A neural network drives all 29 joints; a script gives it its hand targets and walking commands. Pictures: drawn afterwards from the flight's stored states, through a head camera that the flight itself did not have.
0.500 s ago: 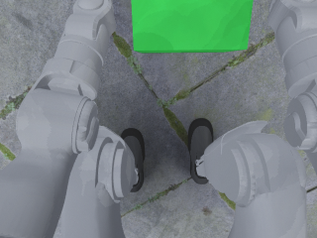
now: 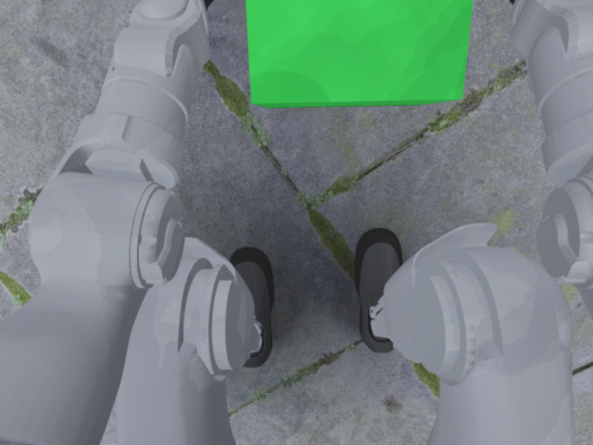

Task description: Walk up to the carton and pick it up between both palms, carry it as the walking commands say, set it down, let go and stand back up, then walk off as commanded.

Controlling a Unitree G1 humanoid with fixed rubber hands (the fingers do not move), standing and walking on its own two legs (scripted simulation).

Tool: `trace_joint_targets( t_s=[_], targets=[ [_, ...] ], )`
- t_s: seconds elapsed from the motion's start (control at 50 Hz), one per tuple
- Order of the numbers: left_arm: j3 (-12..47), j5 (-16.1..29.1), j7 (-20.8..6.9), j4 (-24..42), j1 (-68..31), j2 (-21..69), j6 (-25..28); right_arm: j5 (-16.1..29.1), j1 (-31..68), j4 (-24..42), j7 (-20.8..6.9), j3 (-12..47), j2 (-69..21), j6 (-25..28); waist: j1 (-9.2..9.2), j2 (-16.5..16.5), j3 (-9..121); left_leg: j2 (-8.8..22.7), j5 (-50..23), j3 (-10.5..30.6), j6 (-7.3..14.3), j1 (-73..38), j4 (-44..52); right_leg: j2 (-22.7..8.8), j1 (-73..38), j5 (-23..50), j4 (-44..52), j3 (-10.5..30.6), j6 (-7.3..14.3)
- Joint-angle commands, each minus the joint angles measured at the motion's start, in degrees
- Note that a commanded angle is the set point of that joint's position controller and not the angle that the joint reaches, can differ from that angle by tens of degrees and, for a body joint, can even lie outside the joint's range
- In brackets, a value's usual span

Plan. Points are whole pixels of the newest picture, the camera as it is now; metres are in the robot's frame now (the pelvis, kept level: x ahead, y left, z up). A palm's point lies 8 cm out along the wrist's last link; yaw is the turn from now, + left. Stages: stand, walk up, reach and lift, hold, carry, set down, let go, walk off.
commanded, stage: reach and lift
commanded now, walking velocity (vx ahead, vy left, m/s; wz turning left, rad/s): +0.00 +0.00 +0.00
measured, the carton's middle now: out of the picture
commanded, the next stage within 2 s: none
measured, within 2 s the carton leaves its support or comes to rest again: leaves its support in 0.24 s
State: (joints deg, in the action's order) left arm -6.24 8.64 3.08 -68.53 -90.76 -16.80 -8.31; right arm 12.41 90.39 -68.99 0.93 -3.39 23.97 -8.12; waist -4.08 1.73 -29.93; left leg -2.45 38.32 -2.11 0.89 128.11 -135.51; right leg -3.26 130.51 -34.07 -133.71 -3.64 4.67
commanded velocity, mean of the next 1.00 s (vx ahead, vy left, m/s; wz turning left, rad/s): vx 0.00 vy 0.00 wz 0.00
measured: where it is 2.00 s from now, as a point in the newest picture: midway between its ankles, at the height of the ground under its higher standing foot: (312, 316)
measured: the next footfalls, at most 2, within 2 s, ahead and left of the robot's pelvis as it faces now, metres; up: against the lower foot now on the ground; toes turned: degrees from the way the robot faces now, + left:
none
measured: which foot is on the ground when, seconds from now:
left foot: down 0.00-1.00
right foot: down 0.00-1.00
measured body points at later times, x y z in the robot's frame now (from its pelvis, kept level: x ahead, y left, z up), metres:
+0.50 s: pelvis -0.02 +0.01 +0.02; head +0.35 -0.03 +0.27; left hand +0.55 +0.09 -0.15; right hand +0.53 -0.21 -0.15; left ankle +0.09 +0.12 -0.30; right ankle +0.11 -0.10 -0.30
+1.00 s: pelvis -0.02 +0.00 +0.06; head +0.35 -0.05 +0.30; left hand +0.55 +0.08 -0.11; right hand +0.53 -0.21 -0.10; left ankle +0.09 +0.12 -0.30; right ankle +0.11 -0.10 -0.30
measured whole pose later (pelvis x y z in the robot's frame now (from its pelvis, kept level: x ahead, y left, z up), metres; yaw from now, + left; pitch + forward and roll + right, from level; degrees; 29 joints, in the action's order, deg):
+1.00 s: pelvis -0.02 +0.00 +0.06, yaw -2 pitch +29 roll +3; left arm -8.5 8.4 20.6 -47.9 -82.1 -12.4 -17.9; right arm 7.1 84.4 -47.8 18.1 -7.2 15.2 -18.1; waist -3.7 0.7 -30.2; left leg -4.1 37.0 -1.7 -1.2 116.6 -124.2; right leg 2.0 121.5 -30.0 -122.5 0.2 1.8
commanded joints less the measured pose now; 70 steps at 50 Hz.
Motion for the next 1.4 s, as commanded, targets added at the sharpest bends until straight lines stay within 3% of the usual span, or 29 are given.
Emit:
trace_joint_targets(
  t_s=[0.0, 0.14, 0.2, 0.24, 0.28, 0.34, 0.42, 0.5, 0.6, 0.62, 0.7, 0.72, 0.78, 0.8, 0.82, 0.84, 0.88, 0.96, 1.0, 1.02, 1.04, 1.08, 1.18, 1.22, 1.3, 1.32, 1.34, 1.36, 1.38],
  targets=[
    [12.4, 4.8, -12.3, 17.1, -27.0, 53.6, 1.9, 4.8, 30.4, 19.8, -14.6, 13.3, -54.5, 1.6, -1.21, 1.0, 64.0, -4.7, -27.3, 1.8, 1.4, -28.6, 9.3, 7.2, -40.6, 31.0, 9.5, 5.9, -2.7],
    [15.4, 8.0, -10.2, 22.4, -33.0, 54.2, 2.5, 6.3, 33.3, 22.4, -12.9, 14.0, -55.9, 1.4, -2.06, 2.1, 77.8, -5.6, -32.4, 1.9, 1.4, -35.5, 9.5, 8.0, -41.2, 33.2, 9.6, 4.2, -2.9],
    [19.4, 9.9, -8.3, 30.2, -38.7, 53.0, 2.6, 9.8, 39.4, 29.7, -11.4, 16.6, -53.7, 1.7, -2.83, 4.1, 98.1, -5.9, -35.5, 0.9, 0.5, -42.5, 9.8, 7.7, -55.6, 41.9, 8.6, 4.0, -3.2],
    [19.8, 11.8, -7.7, 33.0, -43.0, 52.1, 2.5, 8.9, 41.4, 29.8, -9.9, 16.6, -53.9, 1.0, -2.94, 0.4, 101.4, -6.5, -33.5, 0.6, 0.1, -38.1, 10.7, 7.4, -62.4, 43.7, 8.7, 4.0, -3.3],
    [18.5, 10.5, -8.1, 30.2, -44.1, 53.4, 2.1, 6.5, 41.1, 28.5, -9.0, 14.8, -53.5, 0.5, -4.22, 1.5, 97.7, -6.2, -26.7, -0.6, 0.1, -36.9, 12.1, 7.6, -57.7, 34.6, 11.5, 3.0, -3.5],
    [18.6, 10.7, -7.6, 33.8, -47.0, 52.7, 2.0, 6.0, 40.5, 27.9, -8.8, 14.4, -56.7, 0.0, -1.20, 0.3, 98.5, -5.9, -27.1, -0.9, 0.0, -34.2, 13.6, 8.1, -60.8, 36.3, 12.0, 4.1, -3.4],
    [19.0, 11.1, -6.9, 36.9, -50.9, 53.4, 1.5, 5.0, 44.3, 29.9, -7.9, 12.9, -56.2, -0.2, -3.61, 1.0, 105.7, -6.7, -29.6, 0.6, -0.3, -44.2, 14.9, 8.4, -57.3, 34.6, 11.5, 0.9, -3.6],
    [14.7, 8.0, -6.7, 34.3, -48.8, 53.2, 0.3, 4.4, 45.5, 28.8, -8.5, 13.6, -56.8, -1.4, 0.37, -3.4, 104.3, -6.2, -24.5, -1.0, 0.2, -40.8, 16.3, 7.5, -59.2, 29.0, 14.0, 1.7, -4.2],
    [12.6, 5.9, -8.0, 33.5, -50.7, 52.7, -1.0, 1.1, 43.1, 24.2, -9.4, 10.0, -60.7, -3.3, -0.05, -3.6, 100.0, -5.6, -18.1, -1.2, 0.4, -36.7, 18.2, 8.0, -56.2, 22.8, 16.6, 1.5, -4.1],
    [15.9, 7.6, -8.1, 35.0, -49.2, 55.8, -1.2, 0.2, 41.3, 25.9, -9.3, 10.0, -60.6, -3.2, -2.41, -1.0, 105.1, -6.1, -20.9, -1.4, -0.3, -37.7, 18.2, 8.6, -59.6, 27.1, 15.9, 1.0, -3.5],
    [13.5, 6.1, -8.5, 35.0, -45.9, 57.9, -2.2, 1.5, 41.3, 28.9, -10.3, 12.5, -62.8, -4.3, 1.04, -3.0, 111.0, -6.6, -24.3, -1.3, 0.1, -40.3, 18.4, 8.7, -63.3, 30.0, 16.3, 2.6, -3.7],
    [13.2, 4.0, -9.0, 31.3, -44.8, 56.6, -2.7, -0.4, 37.1, 24.4, -10.7, 11.3, -64.4, -4.7, 0.09, -2.4, 107.1, -5.7, -22.6, -1.1, 0.2, -38.1, 19.8, 8.5, -60.0, 29.8, 15.8, 1.5, -4.5],
    [17.3, 6.8, -8.9, 43.4, -49.2, 56.3, -2.3, 0.2, 38.6, 33.3, -10.3, 14.2, -65.6, -5.7, 1.44, -3.2, 121.4, -6.6, -27.6, -2.6, -0.3, -41.9, 19.7, 9.3, -68.4, 36.4, 16.5, 2.1, -4.1],
    [18.9, 7.0, -9.0, 42.1, -49.2, 56.7, -2.8, 0.4, 37.9, 32.9, -9.5, 14.5, -65.1, -5.6, -0.86, -2.3, 124.5, -6.7, -27.9, -2.1, -0.7, -41.6, 19.0, 9.0, -70.7, 37.9, 16.6, 2.5, -3.9],
    [19.2, 6.1, -9.0, 40.9, -47.5, 56.0, -3.2, 0.9, 36.4, 33.5, -9.2, 17.1, -67.2, -6.1, 2.11, -4.6, 127.2, -6.6, -26.7, -2.9, -0.5, -38.0, 19.7, 8.9, -76.0, 40.8, 16.4, 3.3, -4.6],
    [18.4, 5.6, -9.3, 38.0, -43.8, 57.6, -3.4, -0.4, 34.2, 30.9, -9.0, 15.6, -65.7, -6.0, 0.82, -2.5, 122.7, -6.5, -25.3, -2.6, -0.6, -35.9, 20.8, 8.6, -72.8, 39.3, 16.7, 2.9, -4.1],
    [20.1, 6.9, -8.7, 41.2, -43.6, 58.4, -3.8, 1.8, 38.6, 41.3, -7.8, 18.6, -64.4, -5.7, 0.70, -3.0, 133.2, -7.1, -29.3, -2.7, -0.7, -39.3, 20.5, 9.0, -80.7, 45.1, 17.4, 3.5, -4.3],
    [22.9, 8.3, -7.7, 48.8, -47.4, 56.0, -3.2, 3.9, 36.0, 39.0, -7.1, 20.3, -69.0, -7.1, 2.92, -4.0, 136.8, -7.0, -29.8, -3.2, -0.6, -40.9, 21.4, 9.5, -80.8, 43.7, 17.8, 3.4, -5.1],
    [21.0, 6.0, -8.3, 43.4, -43.9, 56.3, -3.3, 0.9, 33.4, 34.4, -7.2, 18.2, -66.3, -6.9, 2.38, -4.5, 128.0, -7.5, -26.3, -2.8, -0.9, -36.6, 22.9, 9.2, -76.3, 39.9, 19.9, 2.9, -5.1],
    [18.6, 4.3, -8.6, 39.7, -41.6, 56.2, -4.0, 0.7, 33.6, 32.5, -7.5, 17.3, -67.6, -6.8, 4.54, -4.0, 120.2, -6.2, -22.5, -2.5, -0.3, -35.8, 24.4, 9.2, -70.4, 34.1, 20.3, 3.0, -5.2],
    [22.1, 6.1, -8.7, 48.9, -45.7, 57.6, -3.9, 0.9, 33.3, 38.5, -7.4, 19.2, -69.6, -7.3, 4.21, -4.1, 133.0, -7.0, -25.9, -3.5, -0.6, -40.7, 23.2, 9.8, -79.3, 37.8, 20.8, 4.0, -4.8],
    [22.1, 6.9, -8.4, 48.3, -47.8, 55.7, -4.5, 2.9, 39.2, 39.4, -6.6, 22.0, -68.0, -7.6, 5.42, -4.1, 134.4, -7.1, -24.2, -3.6, -0.8, -38.0, 24.3, 9.8, -82.0, 38.4, 20.6, 4.2, -5.1],
    [19.5, 5.5, -9.1, 41.4, -44.5, 62.2, -6.5, 0.9, 40.9, 39.6, -6.6, 18.6, -66.8, -7.3, 3.67, -1.1, 131.8, -6.5, -19.9, -2.3, -0.4, -44.2, 26.9, 9.4, -74.2, 27.2, 23.6, 2.4, -4.4],
    [21.8, 7.0, -9.0, 44.6, -50.5, 60.4, -6.5, -0.9, 38.6, 35.3, -6.6, 15.5, -66.0, -8.4, -1.04, -1.1, 127.4, -6.5, -18.1, -1.7, -1.2, -42.1, 27.7, 9.7, -70.7, 25.8, 24.3, 1.4, -4.0],
    [19.7, 5.4, -10.1, 40.6, -46.1, 64.4, -7.6, -4.6, 36.0, 33.1, -7.8, 13.5, -69.9, -9.8, -2.55, -3.2, 128.2, -7.2, -16.5, -1.0, -1.3, -43.8, 28.8, 9.3, -69.6, 23.0, 25.8, 0.0, -4.2],
    [21.3, 6.9, -9.9, 45.8, -48.8, 65.0, -8.0, -2.3, 37.0, 37.7, -8.0, 14.8, -71.2, -10.2, -2.02, -0.8, 134.9, -7.0, -18.8, -1.3, -1.0, -49.1, 30.3, 9.9, -72.2, 24.8, 26.2, 0.3, -4.3],
    [19.8, 5.6, -9.7, 43.5, -45.3, 64.6, -8.1, -2.0, 36.4, 36.3, -8.4, 15.4, -71.4, -10.4, 0.36, -1.7, 134.6, -7.4, -21.4, -1.8, -1.1, -49.8, 29.2, 9.9, -71.0, 25.8, 26.3, 0.8, -4.3],
    [18.1, 3.9, -9.8, 38.0, -43.7, 66.3, -9.0, -3.5, 37.8, 34.0, -8.6, 13.6, -69.2, -10.2, -0.55, 1.1, 129.6, -7.4, -17.9, -2.0, -1.7, -46.7, 30.2, 9.9, -67.4, 22.5, 26.5, 0.1, -4.0],
    [19.5, 4.3, -10.1, 41.6, -43.4, 67.3, -9.1, -2.7, 38.0, 37.7, -9.3, 16.7, -71.3, -10.6, 1.08, -1.4, 134.2, -7.4, -19.0, -2.5, -1.5, -48.1, 29.9, 9.7, -71.9, 24.7, 27.2, 0.6, -4.4]
  ],
)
